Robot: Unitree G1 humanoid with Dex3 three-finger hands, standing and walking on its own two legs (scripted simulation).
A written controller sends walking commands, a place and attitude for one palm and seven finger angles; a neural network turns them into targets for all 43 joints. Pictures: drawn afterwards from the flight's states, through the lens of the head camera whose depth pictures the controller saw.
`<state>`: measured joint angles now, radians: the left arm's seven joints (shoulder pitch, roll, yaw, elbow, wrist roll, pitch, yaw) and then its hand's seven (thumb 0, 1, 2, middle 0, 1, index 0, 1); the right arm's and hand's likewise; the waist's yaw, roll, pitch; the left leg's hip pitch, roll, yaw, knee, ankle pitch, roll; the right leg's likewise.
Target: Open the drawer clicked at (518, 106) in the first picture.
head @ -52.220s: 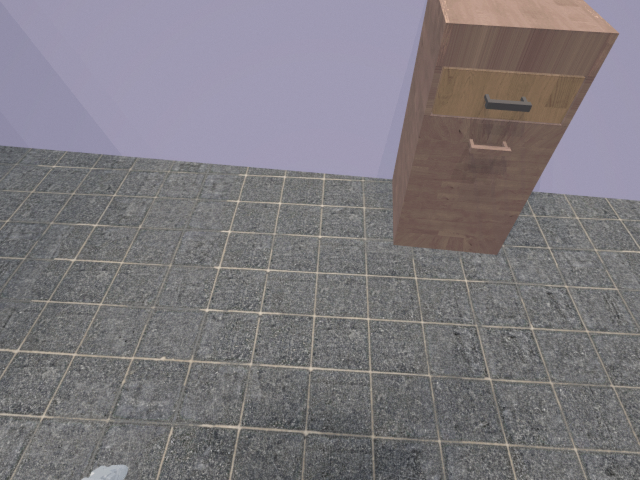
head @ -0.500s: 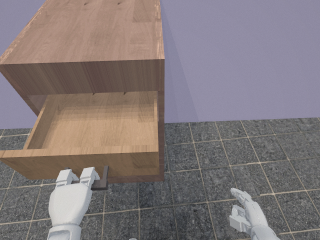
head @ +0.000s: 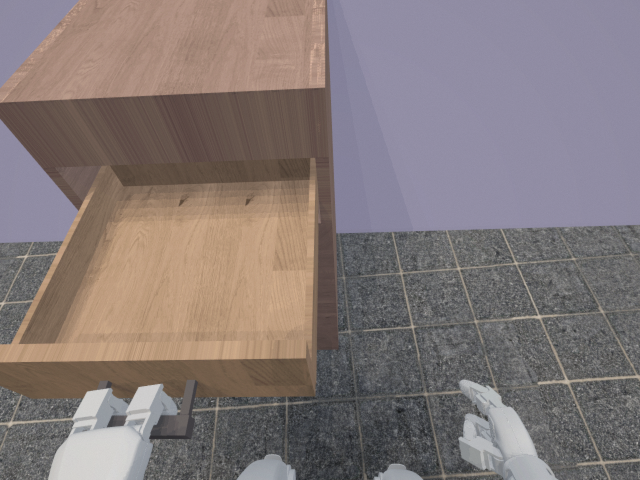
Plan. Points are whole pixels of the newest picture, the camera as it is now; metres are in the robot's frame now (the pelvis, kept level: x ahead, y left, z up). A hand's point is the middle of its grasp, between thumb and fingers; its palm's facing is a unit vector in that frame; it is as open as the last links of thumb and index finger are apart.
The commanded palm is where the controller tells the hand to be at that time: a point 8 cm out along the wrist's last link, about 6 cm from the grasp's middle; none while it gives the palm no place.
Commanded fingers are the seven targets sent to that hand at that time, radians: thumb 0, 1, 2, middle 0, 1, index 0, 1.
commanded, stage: pull the drawer open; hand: left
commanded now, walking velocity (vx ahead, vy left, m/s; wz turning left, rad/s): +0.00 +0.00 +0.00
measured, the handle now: (141, 408) +0.20 +0.23 +0.01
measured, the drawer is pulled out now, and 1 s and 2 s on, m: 0.30 0.30 0.30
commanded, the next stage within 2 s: open the thumb to release the handle in 0.16 s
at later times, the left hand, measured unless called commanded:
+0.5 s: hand (133, 466) +0.14 +0.23 -0.01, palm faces -0.02 -0.09 -1.00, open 6.9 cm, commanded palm +0.11 +0.23 +0.04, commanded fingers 0.00 -0.01 0.51 -0.34 -1.25 -0.34 -1.25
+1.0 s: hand (132, 472) +0.14 +0.23 -0.01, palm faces -0.03 -0.09 -1.00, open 13.7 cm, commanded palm +0.12 +0.22 +0.03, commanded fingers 0.00 -0.50 0.30 -0.30 -1.20 -0.30 -1.20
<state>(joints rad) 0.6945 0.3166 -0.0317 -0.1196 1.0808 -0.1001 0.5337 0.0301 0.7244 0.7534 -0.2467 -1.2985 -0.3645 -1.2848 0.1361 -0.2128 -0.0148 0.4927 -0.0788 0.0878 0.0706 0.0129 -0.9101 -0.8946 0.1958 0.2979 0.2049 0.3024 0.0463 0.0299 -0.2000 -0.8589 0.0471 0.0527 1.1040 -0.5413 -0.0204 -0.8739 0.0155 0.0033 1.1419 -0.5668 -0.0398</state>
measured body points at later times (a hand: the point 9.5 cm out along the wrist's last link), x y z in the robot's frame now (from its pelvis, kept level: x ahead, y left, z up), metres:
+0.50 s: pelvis -0.01 +0.00 -0.01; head +0.06 -0.03 +0.43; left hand +0.14 +0.23 +0.04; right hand +0.21 -0.22 -0.12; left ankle -0.01 +0.14 -0.65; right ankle -0.01 -0.10 -0.65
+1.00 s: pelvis -0.02 +0.00 +0.00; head +0.03 -0.03 +0.45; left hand +0.13 +0.23 +0.04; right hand +0.19 -0.23 -0.10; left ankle -0.01 +0.14 -0.65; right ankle -0.01 -0.10 -0.65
